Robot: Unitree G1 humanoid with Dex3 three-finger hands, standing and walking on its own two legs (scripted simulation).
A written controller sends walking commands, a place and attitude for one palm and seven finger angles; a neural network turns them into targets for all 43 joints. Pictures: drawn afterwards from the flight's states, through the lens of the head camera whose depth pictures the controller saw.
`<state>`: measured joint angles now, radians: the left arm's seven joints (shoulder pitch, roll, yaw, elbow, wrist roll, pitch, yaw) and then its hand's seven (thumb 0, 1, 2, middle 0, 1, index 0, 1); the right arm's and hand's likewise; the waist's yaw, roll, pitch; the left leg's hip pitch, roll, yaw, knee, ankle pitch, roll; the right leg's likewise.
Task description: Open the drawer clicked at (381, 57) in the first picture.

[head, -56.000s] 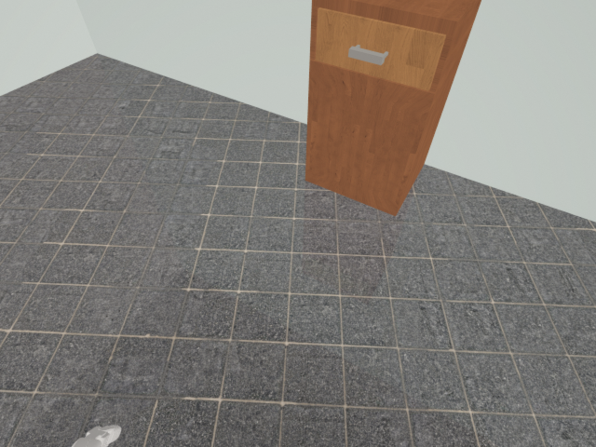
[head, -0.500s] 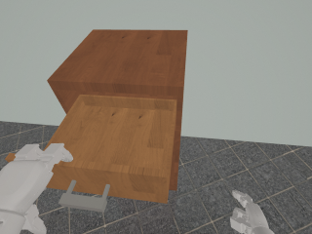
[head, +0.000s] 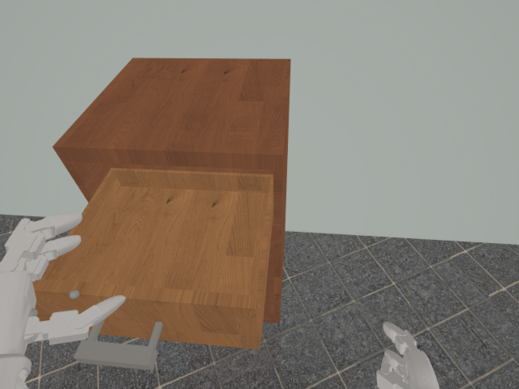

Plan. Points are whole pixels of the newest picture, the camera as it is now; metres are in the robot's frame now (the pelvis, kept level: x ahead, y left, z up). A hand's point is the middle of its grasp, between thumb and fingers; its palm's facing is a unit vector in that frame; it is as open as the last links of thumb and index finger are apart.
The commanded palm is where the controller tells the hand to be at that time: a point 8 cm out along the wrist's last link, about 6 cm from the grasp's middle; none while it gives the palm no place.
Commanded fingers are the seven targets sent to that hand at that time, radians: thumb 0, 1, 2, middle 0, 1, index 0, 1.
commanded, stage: draw the hand back to the body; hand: left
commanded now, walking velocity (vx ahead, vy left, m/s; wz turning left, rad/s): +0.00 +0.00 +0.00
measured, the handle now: (122, 340) +0.20 +0.26 -0.05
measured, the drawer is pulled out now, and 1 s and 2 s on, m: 0.30 0.30 0.30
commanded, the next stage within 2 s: step back with the hand held close in 0.52 s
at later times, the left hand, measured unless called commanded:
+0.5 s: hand (80, 304) +0.17 +0.21 +0.16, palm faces +0.38 -0.83 -0.41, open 7.6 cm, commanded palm +0.12 +0.26 +0.18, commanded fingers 0.00 0.90 0.90 -0.20 -0.30 -0.20 -0.30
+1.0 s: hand (56, 329) +0.15 +0.23 +0.15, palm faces +0.27 -0.82 -0.50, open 7.4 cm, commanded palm +0.08 +0.28 +0.18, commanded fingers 0.00 0.90 0.90 -0.20 -0.30 -0.20 -0.30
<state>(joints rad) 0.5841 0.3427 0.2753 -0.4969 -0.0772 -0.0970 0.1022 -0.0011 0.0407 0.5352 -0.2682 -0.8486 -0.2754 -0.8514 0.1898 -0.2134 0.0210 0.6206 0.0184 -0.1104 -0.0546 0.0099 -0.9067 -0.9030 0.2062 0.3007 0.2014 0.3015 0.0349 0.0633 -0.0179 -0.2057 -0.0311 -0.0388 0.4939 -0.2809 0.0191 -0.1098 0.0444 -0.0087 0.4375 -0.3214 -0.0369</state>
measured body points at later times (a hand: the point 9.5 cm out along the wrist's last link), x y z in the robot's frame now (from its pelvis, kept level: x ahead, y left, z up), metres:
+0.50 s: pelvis -0.01 -0.02 +0.00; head -0.02 -0.06 +0.45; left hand +0.14 +0.25 +0.18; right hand +0.20 -0.23 -0.08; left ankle -0.01 +0.11 -0.74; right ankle -0.06 -0.10 -0.74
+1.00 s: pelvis -0.04 +0.00 +0.00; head -0.01 -0.01 +0.45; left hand +0.13 +0.27 +0.18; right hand +0.14 -0.25 -0.08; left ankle -0.01 +0.11 -0.74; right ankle -0.06 -0.10 -0.74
